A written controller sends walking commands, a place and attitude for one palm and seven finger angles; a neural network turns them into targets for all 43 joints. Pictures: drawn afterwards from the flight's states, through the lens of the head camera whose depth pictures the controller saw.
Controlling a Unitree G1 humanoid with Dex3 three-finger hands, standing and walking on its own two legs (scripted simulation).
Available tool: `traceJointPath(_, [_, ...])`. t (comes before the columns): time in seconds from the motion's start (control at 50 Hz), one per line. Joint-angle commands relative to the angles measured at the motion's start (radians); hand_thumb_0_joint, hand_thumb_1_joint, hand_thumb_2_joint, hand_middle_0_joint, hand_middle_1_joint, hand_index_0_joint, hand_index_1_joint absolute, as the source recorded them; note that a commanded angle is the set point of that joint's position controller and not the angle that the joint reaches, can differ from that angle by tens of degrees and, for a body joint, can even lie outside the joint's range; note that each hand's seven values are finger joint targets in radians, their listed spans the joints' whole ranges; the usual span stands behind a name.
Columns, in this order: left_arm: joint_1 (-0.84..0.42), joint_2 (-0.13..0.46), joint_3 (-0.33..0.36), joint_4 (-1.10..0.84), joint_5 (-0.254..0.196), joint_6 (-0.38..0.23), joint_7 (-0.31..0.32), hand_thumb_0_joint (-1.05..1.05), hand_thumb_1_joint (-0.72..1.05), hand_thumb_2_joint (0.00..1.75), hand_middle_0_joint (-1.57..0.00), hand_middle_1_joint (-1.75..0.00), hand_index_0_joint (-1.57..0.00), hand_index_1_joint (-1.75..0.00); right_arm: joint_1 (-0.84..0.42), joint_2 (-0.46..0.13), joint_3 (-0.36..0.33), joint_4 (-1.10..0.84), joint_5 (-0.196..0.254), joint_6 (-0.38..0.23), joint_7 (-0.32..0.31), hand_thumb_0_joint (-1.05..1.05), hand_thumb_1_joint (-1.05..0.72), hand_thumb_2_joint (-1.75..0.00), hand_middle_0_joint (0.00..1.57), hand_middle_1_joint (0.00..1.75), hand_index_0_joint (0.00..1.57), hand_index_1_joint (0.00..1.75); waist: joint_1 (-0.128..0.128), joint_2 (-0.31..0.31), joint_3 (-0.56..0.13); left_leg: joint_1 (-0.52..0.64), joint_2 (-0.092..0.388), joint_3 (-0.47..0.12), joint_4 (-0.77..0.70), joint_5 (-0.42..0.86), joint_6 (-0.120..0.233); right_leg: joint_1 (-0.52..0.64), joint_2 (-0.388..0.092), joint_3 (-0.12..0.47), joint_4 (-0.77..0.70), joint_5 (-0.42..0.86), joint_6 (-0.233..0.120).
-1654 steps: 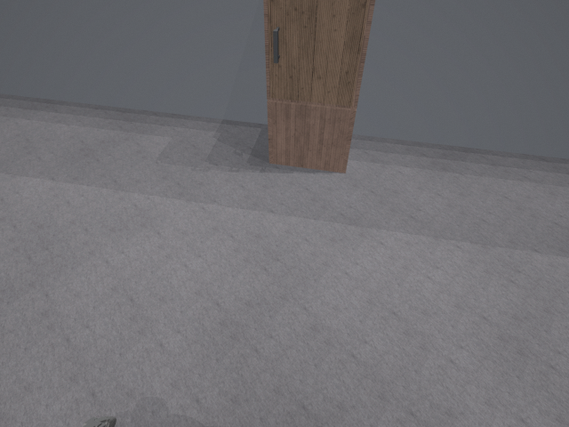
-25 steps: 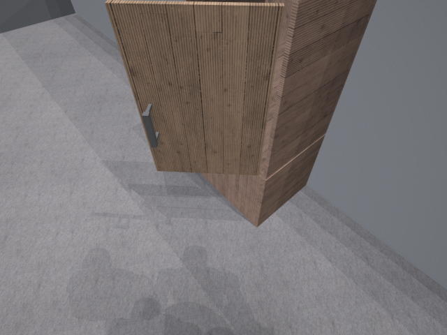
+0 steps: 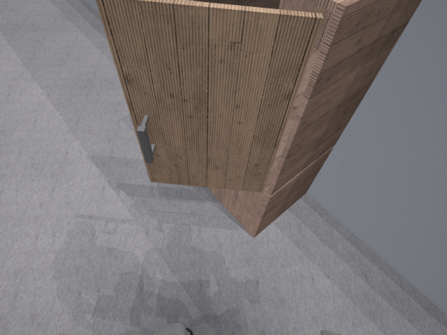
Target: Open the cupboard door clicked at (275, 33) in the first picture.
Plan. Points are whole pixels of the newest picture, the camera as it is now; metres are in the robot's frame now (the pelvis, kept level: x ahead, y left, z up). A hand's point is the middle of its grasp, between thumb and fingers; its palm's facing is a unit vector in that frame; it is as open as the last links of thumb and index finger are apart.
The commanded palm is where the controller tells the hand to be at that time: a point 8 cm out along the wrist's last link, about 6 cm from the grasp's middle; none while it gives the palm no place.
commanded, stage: come to a stop and stand still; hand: left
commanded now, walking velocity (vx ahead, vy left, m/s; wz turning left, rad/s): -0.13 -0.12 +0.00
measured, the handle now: (147, 140) +0.56 +0.25 -0.08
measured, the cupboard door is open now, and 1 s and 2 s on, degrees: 45 45 45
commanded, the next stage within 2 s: look again from close up in 1.28 s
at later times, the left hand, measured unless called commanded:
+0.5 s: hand out of the picture +0.03 +0.13 -0.17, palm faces +0.06 -0.98 -0.17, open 7.3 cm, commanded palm none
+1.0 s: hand out of the picture +0.01 +0.19 -0.15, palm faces +0.04 -0.95 -0.29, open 7.4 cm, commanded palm none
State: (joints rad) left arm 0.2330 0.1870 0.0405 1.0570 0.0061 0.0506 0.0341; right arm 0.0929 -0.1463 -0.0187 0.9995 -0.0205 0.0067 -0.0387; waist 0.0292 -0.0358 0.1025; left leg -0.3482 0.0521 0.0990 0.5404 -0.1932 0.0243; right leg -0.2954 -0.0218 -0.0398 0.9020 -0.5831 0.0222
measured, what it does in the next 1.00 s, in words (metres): steps on the spot: right foot, then left foot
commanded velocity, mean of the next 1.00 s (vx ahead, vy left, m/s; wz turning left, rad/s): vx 0.00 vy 0.00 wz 0.00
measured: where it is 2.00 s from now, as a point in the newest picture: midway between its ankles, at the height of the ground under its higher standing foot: outside the picture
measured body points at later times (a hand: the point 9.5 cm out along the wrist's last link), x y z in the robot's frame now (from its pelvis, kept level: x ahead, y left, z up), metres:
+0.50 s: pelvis -0.02 -0.05 +0.01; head -0.01 -0.03 +0.45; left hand +0.02 +0.18 -0.16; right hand -0.01 -0.29 -0.14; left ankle -0.03 +0.07 -0.73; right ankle -0.03 -0.16 -0.73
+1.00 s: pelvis -0.06 -0.04 +0.01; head -0.08 -0.04 +0.45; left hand +0.00 +0.24 -0.13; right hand +0.04 -0.31 -0.12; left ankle -0.03 +0.07 -0.73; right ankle -0.03 -0.16 -0.73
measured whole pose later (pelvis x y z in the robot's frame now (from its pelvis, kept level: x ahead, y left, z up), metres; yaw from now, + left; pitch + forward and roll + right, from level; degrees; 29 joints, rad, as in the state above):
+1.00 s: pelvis -0.06 -0.04 +0.01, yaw +1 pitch -3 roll +0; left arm 0.22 0.29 0.00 0.99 0.02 0.00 0.01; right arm 0.19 -0.28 -0.01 0.98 -0.02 -0.01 0.00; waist 0.01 0.00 -0.01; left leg -0.21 0.00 0.03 0.48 -0.21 0.02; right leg -0.19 -0.03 -0.06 0.47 -0.23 0.00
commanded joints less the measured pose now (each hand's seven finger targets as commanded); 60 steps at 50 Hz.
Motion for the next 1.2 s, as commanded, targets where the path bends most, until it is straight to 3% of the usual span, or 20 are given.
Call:
traceJointPath(0.0, [0.067, 0.08, 0.032, -0.092, 0.005, 0.003, -0.008, 0.0, 0.9, 0.9, -0.2, -0.3, -0.2, -0.3, 0.112, -0.247, -0.075, -0.029, -0.005, 0.012, -0.03, 0.0, -0.9, -0.9, 0.2, 0.3, 0.2, 0.3, -0.042, 0.16, -0.223, 0.25, 0.323, -0.238, -0.112, 0.678, 0.192, -0.127, -0.004, 0.05, 0.12, 0.005, 0.004])
traceJointPath(0.08, [0.086, 0.065, 0.033, -0.114, 0.008, 0.004, -0.016, 0.0, 0.9, 0.9, -0.2, -0.3, -0.2, -0.3, 0.061, -0.245, -0.078, -0.05, -0.011, 0.017, -0.012, 0.0, -0.9, -0.9, 0.2, 0.3, 0.2, 0.3, -0.023, 0.227, -0.21, 0.101, 0.28, -0.213, -0.165, 0.339, 0.143, 0.023, -0.003, 0.004, -0.109, 0.09, -0.011])
traceJointPath(0.12, [0.163, 0.083, 0.037, -0.097, 0.013, -0.005, -0.017, 0.0, 0.9, 0.9, -0.2, -0.3, -0.2, -0.3, 0.041, -0.233, -0.077, -0.063, -0.003, 0.026, 0.0, 0.0, -0.9, -0.9, 0.2, 0.3, 0.2, 0.3, 0.016, 0.137, -0.191, -0.025, 0.198, -0.174, -0.109, 0.073, 0.08, 0.185, 0.007, -0.029, -0.376, 0.291, -0.017])
traceJointPath(0.14, [0.169, 0.14, 0.042, -0.104, 0.024, -0.01, -0.013, 0.0, 0.9, 0.9, -0.2, -0.3, -0.2, -0.3, 0.048, -0.186, -0.075, -0.076, 0.007, 0.035, 0.008, 0.0, -0.9, -0.9, 0.2, 0.3, 0.2, 0.3, 0.017, -0.026, -0.139, -0.109, 0.09, -0.116, 0.0, -0.152, 0.017, 0.178, -0.091, 0.122, -0.562, 0.275, -0.052])
traceJointPath(0.16, [0.082, 0.221, 0.048, -0.133, 0.033, -0.017, -0.011, 0.0, 0.9, 0.9, -0.2, -0.3, -0.2, -0.3, 0.054, -0.117, -0.064, -0.093, 0.011, 0.043, 0.022, 0.0, -0.9, -0.9, 0.2, 0.3, 0.2, 0.3, -0.011, -0.257, -0.065, -0.134, -0.035, -0.019, 0.165, -0.314, -0.055, 0.031, -0.302, 0.345, -0.712, 0.153, -0.147])
traceJointPath(0.18, [0.007, 0.24, 0.038, -0.169, 0.031, -0.016, -0.014, 0.0, 0.9, 0.9, -0.2, -0.3, -0.2, -0.3, 0.02, -0.135, -0.062, -0.108, 0.008, 0.051, 0.032, 0.0, -0.9, -0.9, 0.2, 0.3, 0.2, 0.3, 0.001, -0.177, -0.049, -0.047, -0.036, -0.08, 0.319, -0.357, -0.042, -0.137, -0.348, 0.349, -0.746, 0.088, -0.202])
traceJointPath(0.24, [-0.074, 0.165, 0.024, -0.157, 0.026, -0.045, -0.007, 0.0, 0.9, 0.9, -0.2, -0.3, -0.2, -0.3, 0.077, -0.119, -0.056, -0.061, 0.006, 0.044, 0.027, 0.0, -0.9, -0.9, 0.2, 0.3, 0.2, 0.3, -0.053, -0.195, -0.047, -0.056, -0.025, -0.098, 0.405, -0.272, -0.038, -0.045, -0.241, 0.211, -0.611, 0.529, -0.194])
traceJointPath(0.32, [-0.017, 0.157, 0.015, -0.108, 0.012, -0.055, -0.006, 0.0, 0.9, 0.9, -0.2, -0.3, -0.2, -0.3, 0.141, -0.09, -0.032, -0.009, 0.009, 0.02, 0.021, 0.0, -0.9, -0.9, 0.2, 0.3, 0.2, 0.3, -0.042, -0.074, -0.104, 0.094, -0.037, -0.058, -0.017, -0.128, -0.053, 0.105, -0.185, 0.141, -0.479, 0.736, -0.15])
traceJointPath(0.36, [0.019, 0.116, 0.001, -0.084, -0.007, -0.056, -0.012, 0.0, 0.9, 0.9, -0.2, -0.3, -0.2, -0.3, 0.166, -0.139, -0.024, 0.015, 0.002, -0.008, 0.013, 0.0, -0.9, -0.9, 0.2, 0.3, 0.2, 0.3, -0.022, 0.092, -0.15, 0.202, 0.091, -0.212, -0.155, 0.24, 0.002, 0.077, -0.097, 0.09, -0.428, 0.581, -0.055])
traceJointPath(0.38, [0.023, 0.095, -0.005, -0.077, -0.007, -0.051, -0.009, 0.0, 0.9, 0.9, -0.2, -0.3, -0.2, -0.3, 0.145, -0.174, -0.022, 0.015, 0.0, -0.008, 0.009, 0.0, -0.9, -0.9, 0.2, 0.3, 0.2, 0.3, -0.006, 0.106, -0.14, 0.128, 0.147, -0.25, -0.173, 0.219, 0.032, 0.135, -0.067, 0.072, -0.474, 0.427, -0.032])
traceJointPath(0.4, [0.017, 0.087, -0.008, -0.073, -0.002, -0.049, -0.011, 0.0, 0.9, 0.9, -0.2, -0.3, -0.2, -0.3, 0.126, -0.177, -0.019, 0.017, 0.0, -0.01, 0.005, 0.0, -0.9, -0.9, 0.2, 0.3, 0.2, 0.3, 0.001, 0.043, -0.107, 0.084, 0.143, -0.243, -0.174, 0.153, 0.029, 0.154, -0.059, 0.07, -0.508, 0.406, -0.031])
traceJointPath(0.44, [0.002, 0.101, -0.007, -0.042, -0.004, -0.039, -0.014, 0.0, 0.9, 0.9, -0.2, -0.3, -0.2, -0.3, 0.128, -0.155, -0.009, 0.049, 0.003, -0.013, 0.005, 0.0, -0.9, -0.9, 0.2, 0.3, 0.2, 0.3, -0.005, 0.2, -0.079, 0.064, 0.099, -0.214, -0.226, 0.084, 0.009, 0.172, -0.063, 0.063, -0.503, 0.382, -0.034])
traceJointPath(0.48, [0.01, 0.098, -0.007, -0.017, -0.002, -0.041, -0.014, 0.0, 0.9, 0.9, -0.2, -0.3, -0.2, -0.3, 0.141, -0.135, -0.006, 0.066, 0.002, -0.011, 0.004, 0.0, -0.9, -0.9, 0.2, 0.3, 0.2, 0.3, -0.003, 0.161, -0.065, 0.054, 0.077, -0.194, -0.239, 0.004, -0.004, 0.186, -0.063, 0.071, -0.534, 0.389, -0.042])
traceJointPath(0.5, [0.015, 0.315, -0.01, -0.121, 0.02, -0.077, -0.003, 0.0, 0.9, 0.9, -0.2, -0.3, -0.2, -0.3, 0.102, -0.295, -0.027, -0.06, 0.003, -0.032, 0.008, 0.0, -0.9, -0.9, 0.2, 0.3, 0.2, 0.3, -0.022, 0.111, 0.041, 0.07, 0.024, -0.18, -0.176, 0.124, 0.0, 0.11, -0.056, 0.077, -0.525, 0.447, -0.067])
traceJointPath(0.52, [0.019, 0.266, 0.029, -0.128, 0.014, -0.089, 0.0, 0.0, 0.9, 0.9, -0.2, -0.3, -0.2, -0.3, 0.121, -0.295, -0.053, -0.083, -0.005, -0.06, 0.003, 0.0, -0.9, -0.9, 0.2, 0.3, 0.2, 0.3, -0.023, 0.184, -0.18, 0.137, 0.049, -0.177, -0.073, 0.19, 0.016, 0.133, -0.106, 0.108, -0.452, 0.501, -0.083])
traceJointPath(0.54, [0.022, 0.249, 0.023, -0.135, 0.011, -0.091, -0.002, 0.0, 0.9, 0.9, -0.2, -0.3, -0.2, -0.3, 0.147, -0.249, -0.052, -0.083, -0.004, -0.062, -0.003, 0.0, -0.9, -0.9, 0.2, 0.3, 0.2, 0.3, -0.036, 0.168, -0.293, 0.181, 0.048, -0.176, -0.031, 0.239, 0.022, 0.173, -0.113, 0.109, -0.44, 0.583, -0.095])
traceJointPath(0.56, [0.033, 0.207, 0.021, -0.141, 0.01, -0.088, -0.001, 0.0, 0.9, 0.9, -0.2, -0.3, -0.2, -0.3, 0.171, -0.217, -0.048, -0.088, -0.003, -0.058, -0.006, 0.0, -0.9, -0.9, 0.2, 0.3, 0.2, 0.3, -0.039, 0.103, -0.307, 0.167, 0.044, -0.164, -0.019, 0.22, 0.021, 0.181, -0.118, 0.113, -0.442, 0.61, -0.099])
traceJointPath(0.62, [0.031, 0.182, 0.011, -0.157, 0.012, -0.071, 0.001, 0.0, 0.9, 0.9, -0.2, -0.3, -0.2, -0.3, 0.193, -0.183, -0.041, -0.099, -0.005, -0.035, 0.002, 0.0, -0.9, -0.9, 0.2, 0.3, 0.2, 0.3, -0.051, -0.087, -0.145, 0.07, 0.004, -0.118, -0.018, 0.038, 0.012, 0.117, -0.136, 0.135, -0.486, 0.529, -0.105])
traceJointPath(0.8, [-0.002, 0.234, 0.002, -0.16, 0.009, -0.074, -0.009, 0.0, 0.9, 0.9, -0.2, -0.3, -0.2, -0.3, 0.111, -0.259, -0.033, -0.094, -0.003, -0.039, 0.018, 0.0, -0.9, -0.9, 0.2, 0.3, 0.2, 0.3, -0.03, 0.059, -0.077, 0.089, 0.05, -0.172, -0.122, 0.086, 0.025, 0.079, -0.081, 0.098, -0.499, 0.4, -0.072])
traceJointPath(1.18, [0.008, 0.248, -0.01, -0.072, 0.014, -0.07, -0.017, 0.0, 0.9, 0.9, -0.2, -0.3, -0.2, -0.3, 0.094, -0.3, -0.024, -0.012, 0.002, -0.034, 0.03, 0.0, -0.9, -0.9, 0.2, 0.3, 0.2, 0.3, -0.025, 0.058, -0.054, 0.045, 0.05, -0.213, -0.265, -0.187, 0.01, 0.093, -0.094, 0.096, -0.587, 0.257, -0.048])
